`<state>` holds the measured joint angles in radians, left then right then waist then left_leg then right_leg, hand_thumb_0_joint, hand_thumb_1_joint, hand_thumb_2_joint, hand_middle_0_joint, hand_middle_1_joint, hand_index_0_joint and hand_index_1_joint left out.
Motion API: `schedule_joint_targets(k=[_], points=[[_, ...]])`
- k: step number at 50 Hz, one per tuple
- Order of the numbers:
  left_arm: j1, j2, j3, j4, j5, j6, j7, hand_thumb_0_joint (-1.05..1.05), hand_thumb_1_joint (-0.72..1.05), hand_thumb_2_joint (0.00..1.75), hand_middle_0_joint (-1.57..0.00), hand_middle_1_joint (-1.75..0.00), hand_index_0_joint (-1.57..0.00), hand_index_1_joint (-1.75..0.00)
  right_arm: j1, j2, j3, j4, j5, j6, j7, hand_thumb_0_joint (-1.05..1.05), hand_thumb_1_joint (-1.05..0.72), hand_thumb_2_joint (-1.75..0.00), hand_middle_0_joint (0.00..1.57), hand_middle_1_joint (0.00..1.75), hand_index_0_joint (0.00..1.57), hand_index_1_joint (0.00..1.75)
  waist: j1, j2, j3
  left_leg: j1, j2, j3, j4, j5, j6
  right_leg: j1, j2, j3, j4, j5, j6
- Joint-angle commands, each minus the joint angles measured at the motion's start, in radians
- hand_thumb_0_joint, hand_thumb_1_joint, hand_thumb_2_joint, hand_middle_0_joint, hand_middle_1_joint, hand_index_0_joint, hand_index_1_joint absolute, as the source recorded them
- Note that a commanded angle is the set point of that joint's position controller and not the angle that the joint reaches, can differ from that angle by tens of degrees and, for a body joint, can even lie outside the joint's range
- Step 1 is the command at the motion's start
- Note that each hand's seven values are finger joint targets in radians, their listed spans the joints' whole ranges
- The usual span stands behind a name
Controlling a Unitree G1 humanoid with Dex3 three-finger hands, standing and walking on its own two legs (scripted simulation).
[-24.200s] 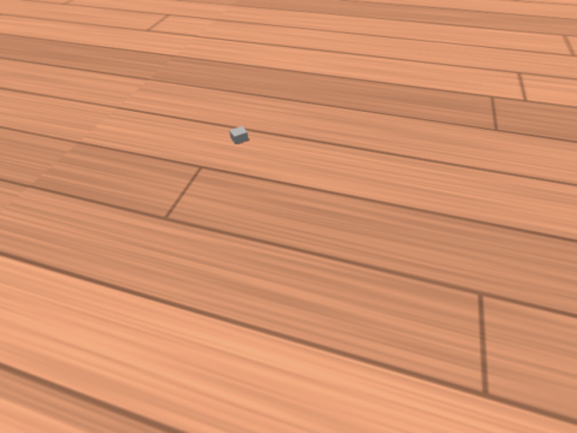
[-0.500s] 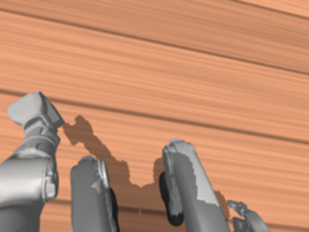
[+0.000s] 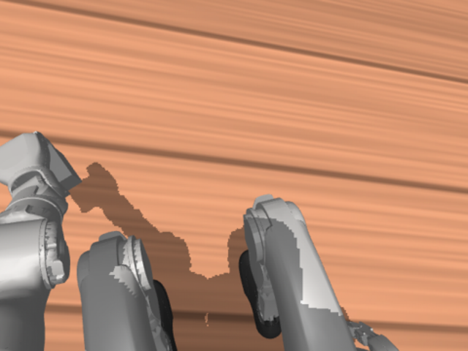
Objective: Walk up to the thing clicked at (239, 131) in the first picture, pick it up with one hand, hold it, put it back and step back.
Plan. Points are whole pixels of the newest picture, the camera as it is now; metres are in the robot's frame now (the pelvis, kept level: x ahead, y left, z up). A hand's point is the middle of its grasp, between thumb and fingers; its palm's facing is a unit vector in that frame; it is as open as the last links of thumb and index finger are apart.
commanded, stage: crouch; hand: left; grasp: from above
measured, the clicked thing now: (46, 176) +0.46 +0.27 -0.19
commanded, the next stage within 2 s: lower in 0.04 s
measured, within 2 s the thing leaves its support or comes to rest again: neither
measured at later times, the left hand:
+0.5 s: hand (59, 181) +0.46 +0.26 -0.22, palm faces -0.40 -0.22 -0.89, open 9.7 cm
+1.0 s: hand (65, 185) +0.46 +0.26 -0.26, palm faces -0.39 -0.25 -0.88, open 9.6 cm
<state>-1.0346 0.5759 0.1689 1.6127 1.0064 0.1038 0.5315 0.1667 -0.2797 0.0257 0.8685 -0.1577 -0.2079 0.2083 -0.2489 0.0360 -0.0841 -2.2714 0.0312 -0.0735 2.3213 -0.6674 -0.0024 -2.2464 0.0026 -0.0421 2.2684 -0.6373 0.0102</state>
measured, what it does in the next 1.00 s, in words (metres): stands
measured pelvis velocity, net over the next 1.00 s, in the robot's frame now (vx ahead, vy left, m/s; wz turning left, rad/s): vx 0.01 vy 0.01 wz -0.09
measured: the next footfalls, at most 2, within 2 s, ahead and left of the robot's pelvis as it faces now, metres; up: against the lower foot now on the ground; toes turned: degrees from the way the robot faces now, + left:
none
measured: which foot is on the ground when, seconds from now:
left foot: down 0.00-1.00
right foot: down 0.00-1.00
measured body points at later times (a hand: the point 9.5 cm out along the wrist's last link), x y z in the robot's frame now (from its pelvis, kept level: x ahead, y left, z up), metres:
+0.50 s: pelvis +0.01 +0.00 -0.03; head +0.26 +0.05 +0.34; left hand +0.48 +0.27 -0.17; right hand +0.02 -0.27 -0.13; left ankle +0.09 +0.13 -0.32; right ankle +0.10 -0.12 -0.32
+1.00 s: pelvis +0.01 +0.01 -0.04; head +0.27 +0.05 +0.32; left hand +0.48 +0.27 -0.21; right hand -0.02 -0.25 -0.13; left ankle +0.09 +0.13 -0.32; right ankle +0.10 -0.12 -0.32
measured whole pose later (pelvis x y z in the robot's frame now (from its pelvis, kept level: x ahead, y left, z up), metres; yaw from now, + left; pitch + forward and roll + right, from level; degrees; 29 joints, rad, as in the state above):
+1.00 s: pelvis +0.01 +0.01 -0.04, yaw -5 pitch +31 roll -9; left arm -1.06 0.78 0.30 1.80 1.09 -0.01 0.66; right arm 0.17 -0.32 0.11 0.83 -0.23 -0.26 0.34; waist -0.33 -0.03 0.08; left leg -2.36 0.03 -0.17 2.50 -0.71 0.00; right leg -2.29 0.02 -0.12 2.38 -0.64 0.03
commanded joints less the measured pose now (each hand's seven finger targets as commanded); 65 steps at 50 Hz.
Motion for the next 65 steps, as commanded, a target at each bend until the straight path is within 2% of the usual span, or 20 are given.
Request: schedule_joint_targets(k=[1, 7, 14, 19, 20, 22, 27, 31, 34, 35, 38, 40, 41, 42, 46, 53, 56, 57, 61, 65], points=[[-0.352, 0.246, 0.007, -0.104, 0.015, -0.008, 0.051, 0.0, 0.52, 0.54, -1.0, -0.45, -0.99, -0.46, 0.219, -0.243, -0.056, -0.004, -0.003, -0.02, -0.001, 0.0, -0.89, -0.9, 0.2, 0.3, 0.2, 0.3, -0.023, 0.19, -0.659, 0.434, -0.032, 0.056, -0.224, 0.093, 0.027, 0.351, 0.022, -0.078, -0.241, 0.104, -0.039], [-0.334, 0.268, 0.014, -0.102, 0.004, -0.022, 0.045, 0.0, 0.52, 0.58, -1.02, -0.46, -1.0, -0.48, 0.229, -0.239, -0.05, 0.003, -0.013, -0.023, 0.017, 0.0, -0.9, -0.9, 0.2, 0.3, 0.2, 0.3, -0.017, 0.166, -0.677, 0.398, -0.032, 0.072, -0.175, 0.126, 0.038, 0.417, 0.029, -0.07, -0.237, 0.145, -0.03], [-0.296, 0.26, 0.005, -0.054, 0.039, -0.043, 0.041, 0.0, 0.42, 0.57, -0.97, -0.42, -0.94, -0.45, 0.23, -0.251, -0.041, -0.005, -0.014, -0.018, 0.036, 0.0, -0.9, -0.9, 0.2, 0.3, 0.2, 0.3, -0.028, 0.177, -0.605, 0.372, -0.031, 0.052, -0.154, 0.134, 0.033, 0.361, 0.035, -0.095, -0.194, 0.153, -0.037], [-0.322, 0.268, 0.027, -0.049, 0.055, -0.065, 0.08, 0.0, 0.45, 0.57, -0.98, -0.46, -0.96, -0.48, 0.241, -0.265, -0.035, -0.009, -0.026, -0.022, 0.05, 0.0, -0.9, -0.9, 0.2, 0.3, 0.2, 0.3, -0.039, 0.213, -0.633, 0.417, -0.028, 0.042, -0.137, 0.174, 0.025, 0.351, 0.036, -0.112, -0.162, 0.196, -0.038], [-0.361, 0.267, 0.021, -0.071, 0.063, -0.071, 0.088, 0.0, 0.47, 0.59, -0.99, -0.47, -0.97, -0.5, 0.255, -0.257, -0.033, -0.003, -0.034, -0.025, 0.056, 0.0, -0.9, -0.9, 0.2, 0.3, 0.2, 0.3, -0.06, 0.23, -0.621, 0.434, -0.026, 0.043, -0.122, 0.19, 0.023, 0.349, 0.035, -0.114, -0.157, 0.218, -0.037], [-0.373, 0.256, 0.008, -0.019, 0.071, -0.075, 0.105, 0.0, 0.46, 0.59, -0.99, -0.46, -0.96, -0.49, 0.239, -0.264, -0.03, -0.002, -0.045, -0.032, 0.066, 0.0, -0.9, -0.9, 0.2, 0.3, 0.2, 0.3, -0.073, 0.236, -0.584, 0.418, -0.026, 0.033, -0.122, 0.128, 0.022, 0.302, 0.036, -0.124, -0.154, 0.163, -0.04], [-0.37, 0.319, 0.057, -0.052, 0.076, -0.077, 0.148, 0.0, 0.49, 0.63, -1.01, -0.48, -0.98, -0.51, 0.232, -0.281, -0.026, 0.001, -0.054, -0.038, 0.08, 0.0, -0.9, -0.9, 0.2, 0.3, 0.2, 0.3, -0.048, 0.332, -0.637, 0.486, -0.022, 0.022, -0.14, 0.141, 0.008, 0.287, 0.035, -0.138, -0.131, 0.162, -0.047], [-0.369, 0.287, 0.045, 0.03, 0.087, -0.064, 0.17, 0.0, 0.47, 0.62, -0.99, -0.45, -0.96, -0.48, 0.242, -0.282, -0.015, 0.002, -0.07, -0.043, 0.105, 0.0, -0.89, -0.9, 0.2, 0.3, 0.2, 0.3, -0.095, 0.305, -0.579, 0.447, -0.018, 0.03, -0.083, 0.171, 0.014, 0.293, 0.042, -0.141, -0.123, 0.21, -0.042], [-0.311, 0.385, 0.146, 0.007, 0.069, -0.067, 0.185, 0.0, 0.47, 0.64, -0.99, -0.43, -0.96, -0.47, 0.256, -0.298, -0.016, -0.012, -0.07, -0.045, 0.115, 0.0, -0.89, -0.89, 0.2, 0.3, 0.2, 0.3, -0.063, 0.265, -0.586, 0.385, -0.02, 0.035, -0.075, 0.226, 0.023, 0.375, 0.039, -0.134, -0.135, 0.254, -0.033], [-0.297, 0.354, 0.115, 0.033, 0.07, -0.064, 0.176, 0.0, 0.47, 0.65, -0.99, -0.43, -0.96, -0.47, 0.249, -0.286, -0.007, -0.015, -0.073, -0.043, 0.121, 0.0, -0.89, -0.9, 0.2, 0.3, 0.2, 0.3, -0.07, 0.25, -0.587, 0.378, -0.02, 0.039, -0.06, 0.235, 0.027, 0.392, 0.042, -0.13, -0.137, 0.269, -0.029], [-0.285, 0.375, 0.098, 0.079, 0.075, -0.071, 0.147, 0.0, 0.46, 0.58, -0.96, -0.46, -0.94, -0.48, 0.246, -0.298, -0.006, -0.01, -0.075, -0.051, 0.129, 0.0, -0.89, -0.9, 0.2, 0.3, 0.2, 0.3, -0.097, 0.223, -0.544, 0.335, -0.022, 0.026, -0.051, 0.178, 0.036, 0.377, 0.046, -0.137, -0.134, 0.219, -0.029], [-0.238, 0.404, 0.124, 0.076, 0.064, -0.08, 0.143, 0.0, 0.45, 0.6, -0.97, -0.44, -0.94, -0.47, 0.248, -0.313, -0.009, -0.017, -0.065, -0.05, 0.127, 0.0, -0.89, -0.9, 0.2, 0.3, 0.2, 0.3, -0.067, 0.229, -0.569, 0.343, -0.02, 0.015, -0.068, 0.181, 0.035, 0.394, 0.049, -0.143, -0.134, 0.212, -0.031], [-0.248, 0.402, 0.114, 0.07, 0.062, -0.085, 0.14, 0.0, 0.47, 0.6, -0.98, -0.44, -0.96, -0.46, 0.243, -0.308, -0.003, -0.021, -0.066, -0.052, 0.128, 0.0, -0.89, -0.9, 0.2, 0.3, 0.2, 0.3, -0.075, 0.223, -0.562, 0.339, -0.018, 0.013, -0.06, 0.168, 0.036, 0.391, 0.05, -0.144, -0.134, 0.204, -0.029], [-0.233, 0.437, 0.14, 0.064, 0.073, -0.089, 0.143, 0.0, 0.47, 0.6, -0.98, -0.44, -0.95, -0.46, 0.261, -0.314, -0.002, -0.014, -0.069, -0.05, 0.128, 0.0, -0.89, -0.9, 0.2, 0.3, 0.2, 0.3, -0.079, 0.227, -0.568, 0.356, -0.017, 0.014, -0.06, 0.189, 0.034, 0.413, 0.05, -0.146, -0.135, 0.223, -0.029], [-0.286, 0.439, 0.13, 0.072, 0.084, -0.119, 0.157, 0.0, 0.51, 0.58, -1.01, -0.43, -0.98, -0.45, 0.256, -0.314, 0.009, -0.019, -0.072, -0.051, 0.128, 0.0, -0.89, -0.9, 0.2, 0.3, 0.2, 0.3, -0.104, 0.214, -0.537, 0.305, -0.015, 0.003, -0.046, 0.133, 0.041, 0.391, 0.058, -0.15, -0.141, 0.181, -0.027], [-0.392, 0.407, 0.078, 0.109, 0.12, -0.153, 0.205, 0.0, 0.57, 0.55, -1.01, -0.47, -1.01, -0.47, 0.229, -0.334, 0.031, -0.015, -0.093, -0.091, 0.137, 0.0, -0.89, -0.9, 0.2, 0.3, 0.2, 0.3, -0.167, 0.315, -0.44, 0.404, -0.005, -0.032, -0.055, 0.089, 0.013, 0.257, 0.053, -0.195, -0.101, 0.146, -0.038], [-0.36, 0.451, 0.1, 0.122, 0.128, -0.15, 0.233, 0.0, 0.57, 0.58, -1.02, -0.48, -1.01, -0.48, 0.224, -0.345, 0.046, -0.01, -0.101, -0.107, 0.146, 0.0, -0.89, -0.9, 0.2, 0.3, 0.2, 0.3, -0.149, 0.341, -0.461, 0.417, -0.006, -0.026, -0.054, 0.127, 0.008, 0.291, 0.057, -0.196, -0.103, 0.179, -0.039], [-0.366, 0.424, 0.074, 0.131, 0.13, -0.144, 0.236, 0.0, 0.58, 0.59, -1.03, -0.49, -1.02, -0.49, 0.214, -0.347, 0.044, -0.016, -0.104, -0.115, 0.152, 0.0, -0.89, -0.9, 0.2, 0.3, 0.2, 0.3, -0.155, 0.353, -0.441, 0.421, -0.005, -0.024, -0.047, 0.13, 0.006, 0.281, 0.056, -0.196, -0.096, 0.185, -0.038], [-0.308, 0.455, 0.114, 0.163, 0.126, -0.11, 0.27, 0.0, 0.59, 0.65, -1.04, -0.52, -1.03, -0.53, 0.213, -0.367, 0.051, -0.021, -0.109, -0.124, 0.172, 0.0, -0.89, -0.9, 0.2, 0.3, 0.2, 0.3, -0.139, 0.396, -0.458, 0.461, 0.002, -0.036, -0.068, 0.185, -0.007, 0.299, 0.058, -0.208, -0.081, 0.235, -0.039], [-0.305, 0.469, 0.122, 0.169, 0.099, -0.081, 0.27, 0.0, 0.57, 0.65, -1.02, -0.53, -1.01, -0.54, 0.197, -0.368, 0.065, -0.035, -0.112, -0.138, 0.194, 0.0, -0.89, -0.9, 0.2, 0.3, 0.2, 0.3, -0.159, 0.355, -0.417, 0.414, 0.004, -0.036, -0.047, 0.181, 0.005, 0.313, 0.058, -0.206, -0.089, 0.239, -0.032]])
